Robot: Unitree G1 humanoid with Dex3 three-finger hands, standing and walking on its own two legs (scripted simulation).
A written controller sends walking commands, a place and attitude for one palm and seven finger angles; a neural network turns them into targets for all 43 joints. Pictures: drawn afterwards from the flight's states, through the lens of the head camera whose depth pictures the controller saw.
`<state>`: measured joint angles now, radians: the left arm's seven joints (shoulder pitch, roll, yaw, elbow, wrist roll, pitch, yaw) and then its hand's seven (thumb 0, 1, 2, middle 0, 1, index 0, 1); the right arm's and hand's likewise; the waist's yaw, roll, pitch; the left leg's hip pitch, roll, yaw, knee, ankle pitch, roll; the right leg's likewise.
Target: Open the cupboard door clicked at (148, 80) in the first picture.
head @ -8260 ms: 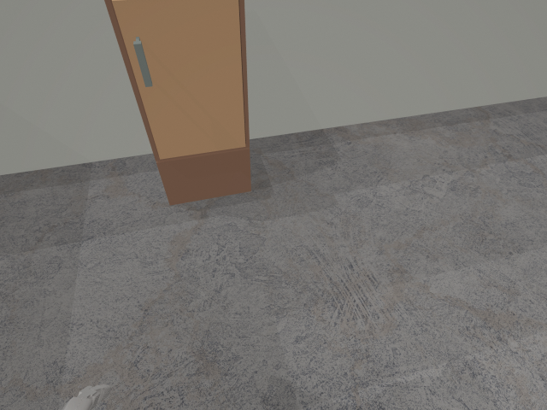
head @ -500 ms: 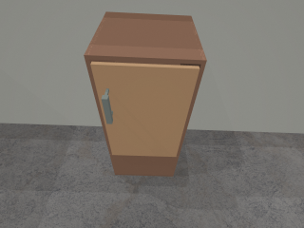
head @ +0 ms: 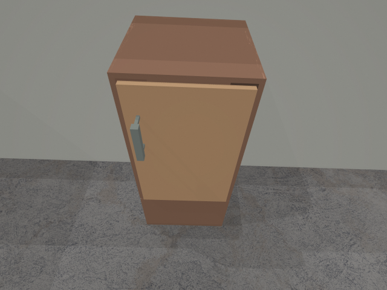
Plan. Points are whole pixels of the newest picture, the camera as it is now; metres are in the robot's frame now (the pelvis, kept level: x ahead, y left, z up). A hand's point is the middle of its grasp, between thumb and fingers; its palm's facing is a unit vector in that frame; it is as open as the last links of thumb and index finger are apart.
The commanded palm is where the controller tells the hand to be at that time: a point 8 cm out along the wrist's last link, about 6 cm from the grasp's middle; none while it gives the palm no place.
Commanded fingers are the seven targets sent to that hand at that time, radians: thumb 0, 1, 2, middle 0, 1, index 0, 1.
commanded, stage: look again from close up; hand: left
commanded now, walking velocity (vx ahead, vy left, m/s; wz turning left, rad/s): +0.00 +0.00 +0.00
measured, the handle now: (139, 138) +0.53 +0.20 -0.04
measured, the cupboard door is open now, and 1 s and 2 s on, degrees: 0 0 0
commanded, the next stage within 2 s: raise the hand with hooked fingers in 0.48 s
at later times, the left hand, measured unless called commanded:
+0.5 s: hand out of the picture -0.02 +0.19 -0.18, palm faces +0.01 -0.98 -0.19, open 7.3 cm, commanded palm none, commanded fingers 0.00 0.90 0.90 -0.20 -0.30 -0.20 -0.30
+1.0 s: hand (113, 289) +0.14 +0.17 -0.08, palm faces +0.01 -1.00 +0.03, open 8.5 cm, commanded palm +0.11 +0.26 -0.06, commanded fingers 0.00 0.39 0.68 -0.24 -0.63 -0.24 -0.63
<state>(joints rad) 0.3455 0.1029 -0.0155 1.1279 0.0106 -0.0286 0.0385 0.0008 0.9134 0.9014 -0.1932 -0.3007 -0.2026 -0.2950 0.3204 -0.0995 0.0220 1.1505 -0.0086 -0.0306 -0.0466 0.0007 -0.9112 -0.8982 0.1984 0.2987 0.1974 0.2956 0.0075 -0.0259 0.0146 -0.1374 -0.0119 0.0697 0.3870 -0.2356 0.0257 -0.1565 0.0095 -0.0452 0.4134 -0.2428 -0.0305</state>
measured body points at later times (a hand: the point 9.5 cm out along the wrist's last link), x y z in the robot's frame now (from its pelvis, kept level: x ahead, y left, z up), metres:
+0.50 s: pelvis -0.03 +0.02 -0.01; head -0.04 +0.02 +0.44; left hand -0.02 +0.24 -0.16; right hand -0.03 -0.20 -0.16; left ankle -0.02 +0.10 -0.74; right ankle -0.01 -0.10 -0.74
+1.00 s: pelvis -0.05 +0.00 -0.09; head -0.02 +0.02 +0.36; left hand +0.14 +0.23 -0.08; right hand +0.18 -0.25 -0.10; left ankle -0.02 +0.10 -0.74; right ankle -0.01 -0.10 -0.74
